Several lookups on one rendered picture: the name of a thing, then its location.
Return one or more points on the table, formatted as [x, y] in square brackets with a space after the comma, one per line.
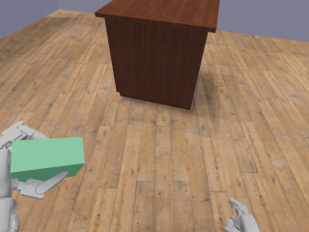
[156, 47]

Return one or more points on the left robot hand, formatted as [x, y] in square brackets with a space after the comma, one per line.
[32, 188]

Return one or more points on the robot left forearm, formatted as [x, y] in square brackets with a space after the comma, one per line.
[9, 221]

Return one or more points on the sponge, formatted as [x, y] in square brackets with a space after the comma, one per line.
[41, 159]

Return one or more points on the right robot hand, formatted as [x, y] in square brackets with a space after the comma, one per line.
[245, 222]

